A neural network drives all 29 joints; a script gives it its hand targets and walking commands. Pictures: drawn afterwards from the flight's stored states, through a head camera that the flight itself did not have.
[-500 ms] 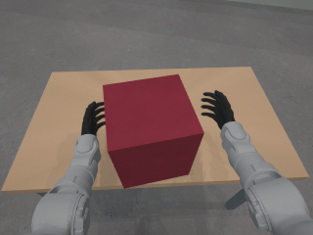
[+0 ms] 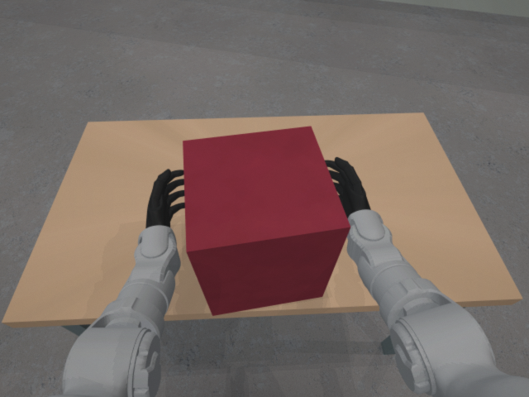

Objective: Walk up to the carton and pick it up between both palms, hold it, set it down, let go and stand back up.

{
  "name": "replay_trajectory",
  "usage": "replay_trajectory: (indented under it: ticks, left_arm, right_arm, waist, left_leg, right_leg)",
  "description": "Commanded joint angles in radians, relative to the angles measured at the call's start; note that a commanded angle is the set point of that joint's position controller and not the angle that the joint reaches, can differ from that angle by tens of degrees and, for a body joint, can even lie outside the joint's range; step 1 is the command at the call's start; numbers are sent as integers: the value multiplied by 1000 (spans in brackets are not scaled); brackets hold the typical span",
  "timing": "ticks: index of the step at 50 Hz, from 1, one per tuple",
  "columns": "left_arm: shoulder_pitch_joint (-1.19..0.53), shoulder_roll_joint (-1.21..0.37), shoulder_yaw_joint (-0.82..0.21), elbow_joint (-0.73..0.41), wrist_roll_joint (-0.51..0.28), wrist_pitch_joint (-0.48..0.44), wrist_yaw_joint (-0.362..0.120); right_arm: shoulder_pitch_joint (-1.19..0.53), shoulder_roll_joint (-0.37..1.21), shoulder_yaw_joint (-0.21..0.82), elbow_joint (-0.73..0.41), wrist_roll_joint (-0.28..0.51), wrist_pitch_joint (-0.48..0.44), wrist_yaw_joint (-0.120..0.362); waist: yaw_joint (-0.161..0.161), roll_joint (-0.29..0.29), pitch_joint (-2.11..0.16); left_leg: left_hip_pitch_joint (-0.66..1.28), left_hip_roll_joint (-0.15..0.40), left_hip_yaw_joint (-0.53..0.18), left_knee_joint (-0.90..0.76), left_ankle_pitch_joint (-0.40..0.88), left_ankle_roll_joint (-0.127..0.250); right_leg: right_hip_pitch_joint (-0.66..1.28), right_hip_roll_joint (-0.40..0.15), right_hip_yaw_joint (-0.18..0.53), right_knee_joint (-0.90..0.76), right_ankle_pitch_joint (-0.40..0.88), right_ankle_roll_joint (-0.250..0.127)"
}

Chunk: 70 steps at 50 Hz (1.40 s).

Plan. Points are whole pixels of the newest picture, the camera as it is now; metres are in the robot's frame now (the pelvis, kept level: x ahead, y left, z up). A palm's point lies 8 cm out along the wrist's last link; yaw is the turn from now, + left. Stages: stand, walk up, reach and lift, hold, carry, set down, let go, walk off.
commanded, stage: reach and lift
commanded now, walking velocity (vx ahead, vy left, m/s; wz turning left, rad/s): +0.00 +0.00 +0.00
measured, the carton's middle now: (259, 226) +0.41 +0.03 -0.01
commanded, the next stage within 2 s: none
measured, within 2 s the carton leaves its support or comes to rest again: leaves its support in 1.04 s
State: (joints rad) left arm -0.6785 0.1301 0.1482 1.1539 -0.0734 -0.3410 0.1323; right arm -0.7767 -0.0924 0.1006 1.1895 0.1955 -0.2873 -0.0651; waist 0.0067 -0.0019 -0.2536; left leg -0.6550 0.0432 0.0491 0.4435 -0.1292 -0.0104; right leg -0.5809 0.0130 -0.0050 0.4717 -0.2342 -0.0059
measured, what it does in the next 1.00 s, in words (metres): stands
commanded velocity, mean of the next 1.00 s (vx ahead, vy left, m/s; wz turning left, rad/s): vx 0.00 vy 0.00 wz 0.00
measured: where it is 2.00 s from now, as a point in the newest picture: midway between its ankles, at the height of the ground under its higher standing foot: outside the picture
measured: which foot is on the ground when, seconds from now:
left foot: down 0.00-1.00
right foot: down 0.00-1.00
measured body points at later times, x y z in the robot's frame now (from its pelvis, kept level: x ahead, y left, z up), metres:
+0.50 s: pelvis +0.00 +0.00 +0.00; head +0.04 +0.00 +0.45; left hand +0.39 +0.19 +0.03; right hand +0.41 -0.12 +0.05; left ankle +0.03 +0.13 -0.73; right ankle -0.02 -0.11 -0.73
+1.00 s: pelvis +0.00 +0.00 +0.00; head +0.04 +0.00 +0.45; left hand +0.39 +0.19 +0.04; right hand +0.40 -0.12 +0.05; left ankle +0.03 +0.13 -0.73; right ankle -0.02 -0.11 -0.73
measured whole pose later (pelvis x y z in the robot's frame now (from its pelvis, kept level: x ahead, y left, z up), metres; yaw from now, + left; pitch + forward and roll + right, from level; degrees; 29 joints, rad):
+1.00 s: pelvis +0.00 +0.00 +0.00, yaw +0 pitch +15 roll +0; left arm -0.68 0.08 0.24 1.23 0.01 -0.41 0.19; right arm -0.70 0.01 -0.20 1.15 -0.11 -0.34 -0.07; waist 0.01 0.00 -0.20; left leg -0.56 0.04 0.05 0.44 -0.14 -0.01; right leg -0.48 0.01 -0.01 0.46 -0.24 -0.01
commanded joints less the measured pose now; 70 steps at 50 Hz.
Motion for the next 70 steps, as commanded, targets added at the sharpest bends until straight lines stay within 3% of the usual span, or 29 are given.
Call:
replay_trajectory:
  ticks: [1, 4, 8, 11, 13, 14, 15, 17, 18, 19, 21, 22, 26, 28, 29, 31, 37, 39, 40, 41, 49, 51, 56, 59, 63, 64, 67, 69, 70]
  left_arm:
    - [-430, -157, 38, -137, 95, -34, -16]
    - [-378, -229, 46, -128, 138, -37, -29]
    - [-446, -339, 29, -182, 192, -57, -56]
    - [-517, -714, -110, -173, 228, -52, -173]
    - [-484, -714, -134, -116, 262, -56, -174]
    - [-467, -692, -85, -31, 279, -50, -188]
    - [-537, -742, -131, -84, 258, -69, -188]
    - [-500, -717, -92, -33, 268, -77, -192]
    - [-514, -725, -118, -41, 256, -84, -190]
    - [-529, -735, -105, -58, 264, -90, -191]
    - [-544, -732, -91, -31, 270, -86, -187]
    - [-550, -732, -87, -29, 259, -90, -186]
    - [-620, -739, -121, -75, 253, -98, -179]
    - [-559, -736, -101, -23, 262, -96, -183]
    - [-553, -732, -74, 3, 270, -89, -181]
    - [-545, -711, -54, 28, 285, -86, -184]
    - [-568, -735, -103, -34, 258, -98, -165]
    - [-580, -759, -115, -36, 249, -95, -175]
    - [-572, -760, -123, -42, 246, -102, -172]
    - [-607, -755, -129, -60, 249, -112, -162]
    - [-614, -780, -137, -38, 261, -152, -146]
    - [-660, -814, -171, -119, 260, -175, -145]
    - [-615, -803, -152, -75, 281, -181, -140]
    - [-610, -770, -110, 12, 305, -166, -158]
    - [-591, -821, -187, -91, 261, -162, -157]
    - [-609, -796, -154, -61, 275, -140, -160]
    - [-599, -844, -226, -80, 247, -113, -147]
    - [-614, -818, -220, -116, 249, -83, -146]
    - [-631, -848, -242, -162, 227, -80, -145]
  right_arm:
    - [-427, 1, -117, -120, -72, -13, 4]
    - [-401, 64, -107, -137, -115, -18, 30]
    - [-400, 194, -170, -129, -222, -44, 53]
    - [-430, 603, -80, -207, -342, -54, 139]
    - [-369, 617, -78, -147, -355, -51, 145]
    - [-378, 622, -78, -150, -368, -44, 143]
    - [-400, 669, -89, -172, -366, -59, 143]
    - [-397, 664, -66, -171, -379, -60, 148]
    - [-385, 666, -86, -149, -386, -59, 147]
    - [-398, 681, -77, -170, -376, -62, 151]
    - [-397, 668, -100, -162, -398, -51, 151]
    - [-415, 676, -83, -171, -393, -52, 157]
    - [-426, 686, -146, -144, -424, -60, 153]
    - [-394, 679, -137, -135, -428, -52, 159]
    - [-410, 685, -101, -156, -424, -47, 165]
    - [-370, 701, -132, -119, -441, -29, 156]
    - [-421, 704, -100, -181, -431, -49, 159]
    - [-418, 732, -106, -187, -438, -55, 149]
    - [-427, 741, -78, -209, -426, -59, 148]
    - [-426, 741, -102, -177, -432, -67, 145]
    - [-489, 755, -33, -237, -419, -140, 133]
    - [-502, 774, -15, -230, -434, -172, 121]
    - [-485, 720, -19, -191, -430, -206, 121]
    - [-478, 713, -47, -141, -456, -205, 113]
    - [-468, 738, 13, -156, -432, -214, 103]
    - [-463, 700, -2, -117, -424, -200, 105]
    - [-493, 724, 30, -212, -382, -176, 110]
    - [-436, 724, 27, -159, -369, -126, 99]
    - [-501, 735, 76, -232, -348, -129, 112]
  waist:
    - [102, 60, -438]
    - [138, 72, -418]
    - [97, 101, -465]
    - [68, 72, -446]
    - [67, 99, -425]
    - [69, 47, -370]
    - [42, 70, -447]
    - [73, 20, -393]
    - [36, 33, -380]
    - [66, 72, -392]
    - [47, 53, -308]
    - [68, 62, -332]
    - [37, 90, -371]
    - [44, 91, -334]
    - [88, 63, -330]
    - [59, 55, -275]
    - [74, 59, -361]
    - [52, 60, -344]
    - [76, 48, -378]
    - [52, 72, -398]
    - [90, 45, -469]
    - [89, 42, -509]
    - [90, 56, -487]
    - [69, 11, -352]
    - [79, 2, -421]
    - [76, 19, -345]
    - [71, 48, -429]
    - [54, 45, -327]
    - [85, 30, -395]
  left_leg:
    - [506, -8, -3, 107, 373, -70]
    - [531, -10, 11, 91, 408, -80]
    - [546, -12, 8, 86, 413, -95]
    - [582, -32, 9, 73, 428, -74]
    - [609, -31, -4, 55, 443, -86]
    - [557, -32, 3, 50, 405, -71]
    - [570, -38, -9, 48, 428, -82]
    - [508, -35, 5, 33, 375, -68]
    - [522, -35, -6, 28, 357, -79]
    - [512, -34, -5, 42, 378, -82]
    - [518, -29, -9, 17, 291, -71]
    - [508, -24, -5, 13, 292, -72]
    - [513, -23, 4, 19, 260, -82]
    - [518, -20, -1, 15, 266, -79]
    - [509, -23, 6, 1, 265, -70]
    - [488, -29, 9, -7, 217, -62]
    - [512, -19, 11, 17, 282, -73]
    - [483, -28, 9, 21, 299, -73]
    - [473, -28, 9, 25, 296, -70]
    - [505, -21, 6, 25, 295, -81]
    - [511, -15, 9, 39, 388, -85]
    - [509, -10, 4, 46, 447, -88]
    - [571, -10, 15, 16, 400, -86]
    - [521, -17, 14, -1, 308, -68]
    - [537, -19, 19, 17, 401, -74]
    - [552, -14, 13, -1, 346, -71]
    - [593, -6, -3, 13, 361, -83]
    - [585, -9, -8, -6, 308, -76]
    - [601, -10, 3, -3, 337, -68]
  right_leg:
    - [55, 31, -21, -64, 146, -12]
    - [84, 27, -31, -82, 143, -19]
    - [96, 23, -36, -84, 169, -26]
    - [151, 17, -50, -98, 252, -13]
    - [200, 22, -40, -112, 288, -23]
    - [220, 16, -36, -112, 307, -8]
    - [249, 15, -37, -112, 359, -10]
    - [276, 13, -31, -97, 340, -5]
    - [271, 16, -36, -93, 322, -9]
    - [248, 15, -30, -96, 302, -15]
    - [240, 13, -32, -111, 211, -15]
    - [244, 8, -28, -113, 220, -15]
    - [217, 10, -36, -113, 162, -28]
    - [207, 7, -42, -120, 154, -33]
    - [221, 9, -39, -117, 143, -25]
    - [258, 1, -29, -129, 136, -18]
    - [245, 12, -42, -104, 176, -21]
    - [275, 8, -34, -112, 223, -15]
    - [286, 9, -26, -108, 218, -14]
    - [259, 12, -40, -107, 212, -16]
    - [286, 14, -46, -93, 333, -9]
    - [343, 16, -43, -80, 421, -7]
    - [290, 23, -53, -122, 302, -21]
    - [311, 17, -47, -129, 271, 0]
    - [395, 27, -38, -110, 422, 4]
    - [336, 21, -47, -120, 322, 1]
    - [316, 43, -52, -115, 292, -16]
    - [327, 34, -39, -136, 254, -11]
    - [328, 38, -39, -136, 279, -5]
